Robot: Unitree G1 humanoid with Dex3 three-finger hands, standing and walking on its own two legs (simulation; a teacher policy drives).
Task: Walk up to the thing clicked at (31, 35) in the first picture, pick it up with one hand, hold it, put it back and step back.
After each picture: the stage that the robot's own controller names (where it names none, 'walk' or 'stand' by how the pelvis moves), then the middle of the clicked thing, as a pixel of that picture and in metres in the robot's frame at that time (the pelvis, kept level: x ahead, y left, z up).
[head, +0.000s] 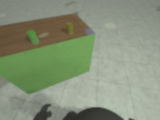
stand; (33, 37) +0.61 +0.56 +0.07
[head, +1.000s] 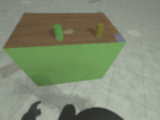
walk; (58, 32) +0.62 +0.30 +0.10
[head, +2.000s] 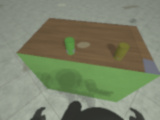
stand; (70, 46) +0.48 +0.20 +0.10
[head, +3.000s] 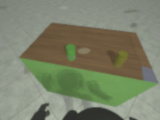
stand; (71, 52) +0.47 +0.18 +0.07
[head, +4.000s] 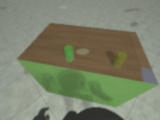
stand; (69, 53) +0.45 +0.19 +0.07
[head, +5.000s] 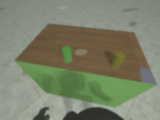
stand; (67, 54) +0.44 +0.20 +0.07
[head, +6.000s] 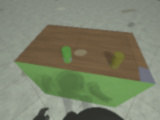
stand; (67, 55) +0.44 +0.21 +0.07
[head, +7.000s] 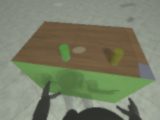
rise first; (65, 52) +0.44 +0.23 +0.07
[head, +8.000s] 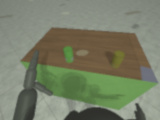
go down; (68, 54) +0.45 +0.23 +0.07
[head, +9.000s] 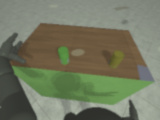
go down; (64, 55) +0.42 +0.21 +0.08
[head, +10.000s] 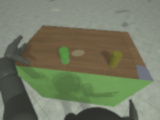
approach; (64, 55) +0.43 +0.21 +0.08
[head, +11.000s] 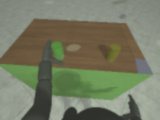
close; (58, 51) +0.43 +0.23 +0.10
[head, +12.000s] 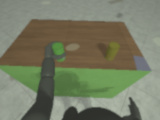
lift; (59, 52) +0.42 +0.22 +0.11
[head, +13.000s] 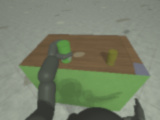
lift; (64, 52) +0.33 +0.17 +0.24
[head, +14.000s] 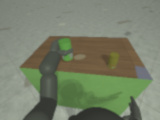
hold; (66, 49) +0.35 +0.17 +0.25
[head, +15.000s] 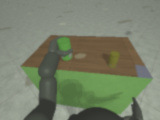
hold; (65, 49) +0.34 +0.17 +0.26
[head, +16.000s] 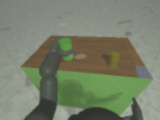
hold; (66, 49) +0.34 +0.17 +0.25
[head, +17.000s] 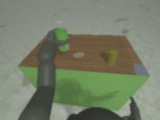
crouch; (62, 40) +0.40 +0.20 +0.27
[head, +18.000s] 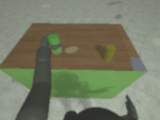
lower; (55, 44) +0.46 +0.23 +0.15
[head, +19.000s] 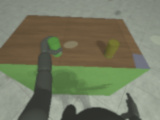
lower; (55, 47) +0.45 +0.23 +0.11
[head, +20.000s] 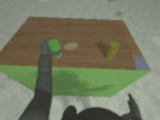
lower; (55, 49) +0.44 +0.24 +0.11
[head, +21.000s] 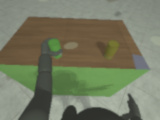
lower; (55, 49) +0.44 +0.23 +0.11
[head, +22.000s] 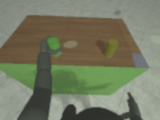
rest; (54, 47) +0.45 +0.24 +0.11
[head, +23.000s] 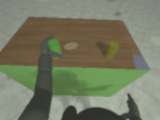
withdraw; (55, 49) +0.44 +0.24 +0.11
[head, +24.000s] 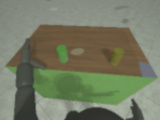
sink last; (62, 54) +0.43 +0.22 +0.10
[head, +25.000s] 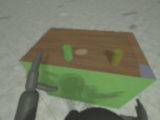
stand; (67, 52) +0.47 +0.23 +0.08
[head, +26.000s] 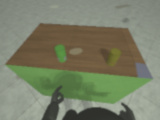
stand; (61, 53) +0.43 +0.24 +0.08
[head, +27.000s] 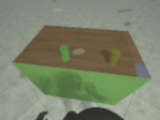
stand; (64, 53) +0.46 +0.23 +0.07
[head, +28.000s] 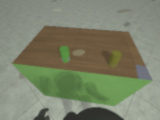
stand; (65, 54) +0.45 +0.22 +0.07
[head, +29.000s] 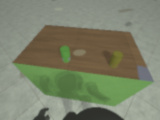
stand; (65, 54) +0.45 +0.22 +0.07
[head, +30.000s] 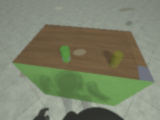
stand; (65, 54) +0.45 +0.22 +0.07
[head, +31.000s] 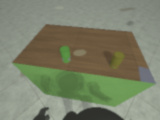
stand; (65, 54) +0.44 +0.22 +0.07
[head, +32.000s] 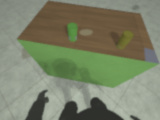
walk; (72, 32) +0.57 +0.17 +0.09
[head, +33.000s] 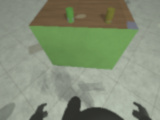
walk; (70, 15) +0.84 +0.28 +0.10
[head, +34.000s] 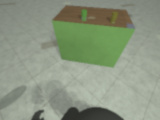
stand; (84, 15) +1.11 +0.20 +0.09
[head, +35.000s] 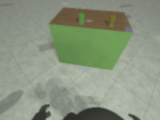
stand; (81, 18) +1.06 +0.20 +0.07
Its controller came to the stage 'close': yes
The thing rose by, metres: 0.23
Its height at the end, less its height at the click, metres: +0.00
